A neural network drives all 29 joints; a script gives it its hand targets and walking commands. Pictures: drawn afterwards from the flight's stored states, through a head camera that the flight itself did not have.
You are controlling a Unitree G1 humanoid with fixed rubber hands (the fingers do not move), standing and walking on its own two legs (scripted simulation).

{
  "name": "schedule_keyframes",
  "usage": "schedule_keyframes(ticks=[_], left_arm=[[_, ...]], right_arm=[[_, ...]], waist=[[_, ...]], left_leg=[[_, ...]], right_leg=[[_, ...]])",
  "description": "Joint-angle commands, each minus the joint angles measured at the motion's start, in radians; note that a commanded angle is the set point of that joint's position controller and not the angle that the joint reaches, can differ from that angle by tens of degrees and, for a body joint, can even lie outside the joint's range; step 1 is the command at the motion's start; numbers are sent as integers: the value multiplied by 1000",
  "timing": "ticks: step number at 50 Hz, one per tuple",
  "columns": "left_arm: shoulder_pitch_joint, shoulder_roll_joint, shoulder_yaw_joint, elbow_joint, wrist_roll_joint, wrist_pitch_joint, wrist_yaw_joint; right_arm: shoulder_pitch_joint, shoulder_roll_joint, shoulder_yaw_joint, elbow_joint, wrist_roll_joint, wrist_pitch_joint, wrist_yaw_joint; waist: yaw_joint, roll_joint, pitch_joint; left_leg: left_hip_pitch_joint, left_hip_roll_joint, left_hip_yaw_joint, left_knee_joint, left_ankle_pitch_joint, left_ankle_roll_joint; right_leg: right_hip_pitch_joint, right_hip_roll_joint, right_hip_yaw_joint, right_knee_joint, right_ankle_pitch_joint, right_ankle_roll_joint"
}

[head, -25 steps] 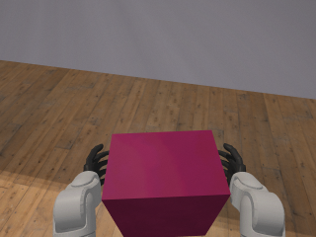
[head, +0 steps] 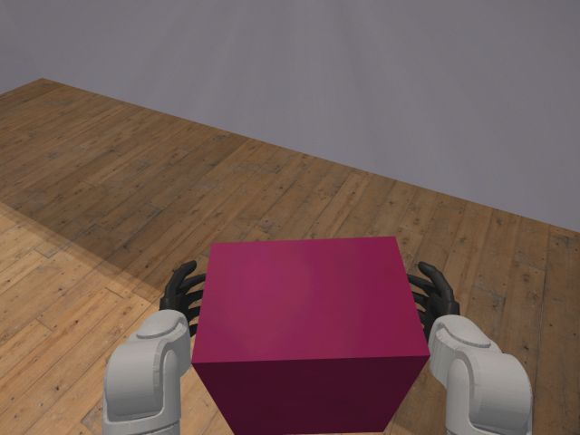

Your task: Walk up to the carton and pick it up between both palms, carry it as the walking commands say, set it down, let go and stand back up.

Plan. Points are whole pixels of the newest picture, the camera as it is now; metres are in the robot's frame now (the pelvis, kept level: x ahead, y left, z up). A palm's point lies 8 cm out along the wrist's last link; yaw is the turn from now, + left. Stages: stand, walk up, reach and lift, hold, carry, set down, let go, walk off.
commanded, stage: carry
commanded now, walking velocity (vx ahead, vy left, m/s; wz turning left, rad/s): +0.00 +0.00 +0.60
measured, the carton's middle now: (306, 347) +0.27 -0.01 +0.01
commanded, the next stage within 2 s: none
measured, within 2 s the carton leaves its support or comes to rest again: neither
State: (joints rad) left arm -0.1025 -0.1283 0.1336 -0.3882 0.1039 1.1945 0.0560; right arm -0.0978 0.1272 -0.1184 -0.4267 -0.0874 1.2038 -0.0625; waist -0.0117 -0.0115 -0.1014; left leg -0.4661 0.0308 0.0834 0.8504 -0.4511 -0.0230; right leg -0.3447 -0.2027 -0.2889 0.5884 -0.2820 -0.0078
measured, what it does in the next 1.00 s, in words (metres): walks backwards, turning left: left foot, then right foot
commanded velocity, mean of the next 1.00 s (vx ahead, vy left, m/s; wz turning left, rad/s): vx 0.00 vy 0.00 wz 0.60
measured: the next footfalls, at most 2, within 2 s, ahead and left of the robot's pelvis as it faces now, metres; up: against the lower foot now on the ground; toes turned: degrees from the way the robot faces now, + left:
left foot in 0.08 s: +0.04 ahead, +0.14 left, +0.00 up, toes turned +9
right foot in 0.46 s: +0.01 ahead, -0.07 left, +0.00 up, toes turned +9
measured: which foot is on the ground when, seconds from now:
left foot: up 0.00-0.06, down 0.08-0.46, up 0.48-0.84, down 0.86-1.00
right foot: down 0.00-0.08, up 0.10-0.44, down 0.46-0.86, up 0.88-1.00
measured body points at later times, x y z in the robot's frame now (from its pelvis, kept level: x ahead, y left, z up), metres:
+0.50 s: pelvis -0.04 +0.01 +0.00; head -0.05 -0.01 +0.45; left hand +0.17 +0.23 +0.08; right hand +0.25 -0.08 +0.07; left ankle -0.01 +0.13 -0.72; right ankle -0.03 -0.08 -0.74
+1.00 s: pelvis -0.11 +0.03 -0.01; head -0.10 +0.05 +0.44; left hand +0.00 +0.32 +0.05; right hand +0.20 +0.07 +0.05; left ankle -0.14 +0.13 -0.74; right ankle -0.05 -0.09 -0.68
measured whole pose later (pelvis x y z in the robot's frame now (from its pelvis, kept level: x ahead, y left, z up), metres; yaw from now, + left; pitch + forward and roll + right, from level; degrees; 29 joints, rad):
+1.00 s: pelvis -0.11 +0.03 -0.01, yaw +36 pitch +3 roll +0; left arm -0.10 -0.13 0.15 -0.39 0.09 1.19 0.07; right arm -0.10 0.13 -0.11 -0.39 -0.09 1.17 -0.06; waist 0.02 -0.02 -0.02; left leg -0.41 -0.02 0.06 0.57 -0.23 0.05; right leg -0.53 -0.13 -0.10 1.03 -0.50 0.10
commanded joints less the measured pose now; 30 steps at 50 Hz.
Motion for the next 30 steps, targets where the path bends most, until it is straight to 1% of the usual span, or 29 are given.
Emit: schedule_keyframes(ticks=[1,2,3,4,5,6,7,8,9,10,12,14,16,19,20,21,22,23,24,25,26,27,28,29,30], left_arm=[[-401,-768,-704,-55,-367,17,-231],[-403,-774,-708,-47,-364,17,-230],[-411,-781,-718,-41,-363,14,-231],[-427,-782,-730,-41,-367,8,-229],[-434,-786,-739,-59,-373,7,-235],[-432,-819,-747,-28,-371,0,-235],[-439,-831,-754,-58,-384,-6,-235],[-491,-854,-776,-93,-409,-14,-233],[-535,-865,-790,-131,-427,-20,-230],[-543,-867,-794,-154,-434,-25,-227],[-497,-848,-790,-153,-434,-23,-222],[-436,-828,-779,-128,-421,-13,-220],[-399,-813,-764,-102,-404,-4,-220],[-390,-801,-745,-85,-388,2,-220],[-389,-798,-739,-80,-384,4,-220],[-386,-796,-734,-75,-380,6,-220],[-383,-797,-730,-64,-376,8,-220],[-379,-793,-727,-54,-373,11,-220],[-379,-788,-717,-34,-370,8,-224],[-396,-789,-712,-42,-376,5,-233],[-438,-795,-710,-60,-381,6,-237],[-460,-801,-714,-71,-388,3,-241],[-459,-803,-713,-73,-387,3,-240],[-445,-805,-709,-65,-385,4,-236],[-430,-796,-702,-56,-382,5,-235]], right_arm=[[-376,802,723,9,358,20,218],[-361,804,719,24,355,18,221],[-362,803,717,28,355,14,225],[-352,805,711,27,357,8,229],[-333,805,702,37,348,-4,231],[-357,829,711,14,360,-5,234],[-365,836,717,-2,362,-12,236],[-392,853,710,-15,363,-21,238],[-397,865,704,-27,358,-26,238],[-395,874,708,-41,358,-32,238],[-362,854,709,-55,350,-33,228],[-327,829,710,-54,340,-27,221],[-310,812,712,-43,332,-19,221],[-327,801,722,-38,333,-9,224],[-335,799,725,-37,333,-6,224],[-344,795,728,-36,334,-2,224],[-356,792,731,-31,335,1,224],[-365,794,736,-25,335,5,227],[-366,811,747,-24,337,10,231],[-401,811,763,-26,346,10,232],[-446,822,771,-24,358,2,231],[-462,836,779,-38,374,-1,229],[-465,845,780,-46,387,-1,227],[-465,841,780,-51,393,0,225],[-458,830,778,-48,390,3,220]], waist=[[13,-228,-178],[2,-193,-185],[1,-80,-184],[-3,86,-189],[-5,375,-177],[-5,268,-193],[-11,240,-245],[-9,191,-239],[-5,178,-238],[-3,163,-251],[-3,145,-264],[-5,150,-268],[-7,166,-259],[-10,194,-237],[-10,204,-233],[-6,198,-234],[3,182,-239],[11,91,-228],[20,-225,-182],[20,-271,-161],[20,-123,-133],[15,-58,-118],[9,-71,-104],[6,-106,-99],[8,-124,-104]], left_leg=[[32,-43,82,-219,42,19],[105,-46,83,-364,148,27],[199,-8,24,-477,222,24],[348,154,-194,-497,501,39],[366,393,-550,-471,962,155],[394,348,-448,-389,1164,201],[407,312,-377,-376,1055,226],[376,268,-344,-407,853,207],[353,233,-327,-431,701,188],[341,210,-300,-442,627,182],[354,211,-326,-450,588,186],[356,216,-365,-465,566,199],[331,206,-390,-486,508,200],[273,179,-412,-506,455,181],[259,163,-412,-502,448,168],[238,136,-396,-482,423,145],[169,104,-374,-453,382,107],[22,52,-331,-362,325,56],[-236,-96,-160,-127,90,4],[-287,-87,-85,164,-144,7],[-244,-30,-142,296,-118,11],[-228,-11,-148,360,-58,2],[-232,3,-134,407,5,-10],[-247,7,-115,406,40,-22],[-255,5,-90,363,60,-31]], right_leg=[[207,-199,132,-101,346,-30],[182,-182,101,-35,309,10],[106,-150,60,90,226,54],[-106,-109,86,220,-2,100],[-307,52,72,341,-365,156],[-291,46,178,458,-364,138],[-299,67,205,493,-357,130],[-304,71,227,526,-300,125],[-303,76,240,536,-234,114],[-284,84,241,523,-186,106],[-278,110,246,467,-178,93],[-258,132,244,397,-193,84],[-215,154,234,310,-200,75],[-108,194,206,141,-213,62],[-59,204,191,62,-209,61],[9,210,169,-55,-158,66],[127,190,173,-186,-77,68],[274,89,287,-279,-71,45],[347,-177,580,-358,7,-50],[232,-338,617,-332,183,-138],[165,-290,527,-303,264,-139],[122,-241,432,-302,249,-116],[119,-192,354,-296,234,-100],[147,-157,291,-268,284,-83],[187,-134,248,-236,355,-73]])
